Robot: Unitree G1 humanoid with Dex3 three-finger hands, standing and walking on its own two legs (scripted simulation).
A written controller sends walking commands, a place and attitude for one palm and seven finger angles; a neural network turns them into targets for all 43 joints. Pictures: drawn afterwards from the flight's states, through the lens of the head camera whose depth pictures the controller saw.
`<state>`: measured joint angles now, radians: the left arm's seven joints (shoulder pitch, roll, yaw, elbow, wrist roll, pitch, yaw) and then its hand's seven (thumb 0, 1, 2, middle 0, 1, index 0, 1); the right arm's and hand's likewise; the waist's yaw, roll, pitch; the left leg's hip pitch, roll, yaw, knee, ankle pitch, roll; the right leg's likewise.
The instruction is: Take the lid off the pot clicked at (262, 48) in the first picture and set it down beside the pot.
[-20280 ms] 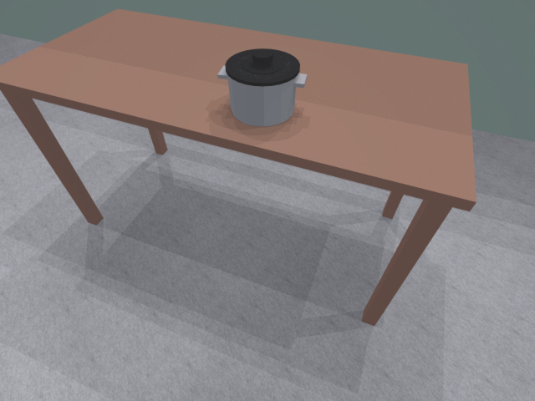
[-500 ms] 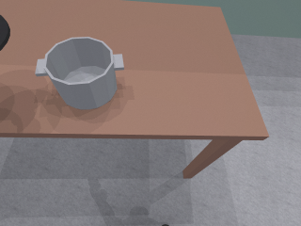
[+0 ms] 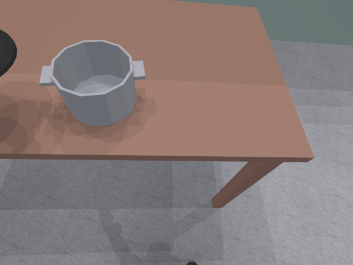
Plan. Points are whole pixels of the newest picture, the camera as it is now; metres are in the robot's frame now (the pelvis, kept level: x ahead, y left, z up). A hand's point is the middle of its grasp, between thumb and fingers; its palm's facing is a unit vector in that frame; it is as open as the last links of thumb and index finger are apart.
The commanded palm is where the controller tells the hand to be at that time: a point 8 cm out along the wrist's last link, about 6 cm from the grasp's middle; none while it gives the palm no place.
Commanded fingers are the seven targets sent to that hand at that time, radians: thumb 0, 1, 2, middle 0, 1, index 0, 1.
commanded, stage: lower the lid onto the table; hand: left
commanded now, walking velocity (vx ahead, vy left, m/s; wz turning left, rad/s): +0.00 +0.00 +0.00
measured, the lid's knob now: out of the picture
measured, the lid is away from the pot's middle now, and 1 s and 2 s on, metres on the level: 0.22 0.22 0.22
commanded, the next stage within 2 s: none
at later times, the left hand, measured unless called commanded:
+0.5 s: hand out of the picture +0.48 +0.35 +0.17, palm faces -0.42 -0.24 -0.88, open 8.2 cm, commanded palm +0.57 +0.36 +0.24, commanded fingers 0.00 0.63 0.93 -0.82 -1.20 -0.77 -1.11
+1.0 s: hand out of the picture +0.47 +0.35 +0.14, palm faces -0.45 -0.24 -0.86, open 8.2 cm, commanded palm +0.58 +0.36 +0.21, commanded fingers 0.00 0.63 0.93 -0.82 -1.20 -0.77 -1.11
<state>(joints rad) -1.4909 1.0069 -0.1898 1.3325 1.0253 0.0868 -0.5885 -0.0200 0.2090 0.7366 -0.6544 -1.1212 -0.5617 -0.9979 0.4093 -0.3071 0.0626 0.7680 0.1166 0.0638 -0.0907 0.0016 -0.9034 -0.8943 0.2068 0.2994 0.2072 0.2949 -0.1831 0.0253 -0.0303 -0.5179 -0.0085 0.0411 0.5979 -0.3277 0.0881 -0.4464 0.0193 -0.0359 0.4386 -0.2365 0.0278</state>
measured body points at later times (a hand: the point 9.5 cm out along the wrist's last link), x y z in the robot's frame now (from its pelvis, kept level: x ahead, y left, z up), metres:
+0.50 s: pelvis +0.00 +0.00 +0.00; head +0.10 +0.03 +0.43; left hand +0.50 +0.36 +0.22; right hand -0.06 -0.27 -0.11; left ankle -0.03 +0.05 -0.73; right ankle -0.03 -0.15 -0.73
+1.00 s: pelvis -0.01 +0.01 -0.01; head +0.09 +0.04 +0.43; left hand +0.50 +0.36 +0.19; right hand -0.06 -0.27 -0.11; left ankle -0.03 +0.05 -0.73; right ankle -0.03 -0.15 -0.73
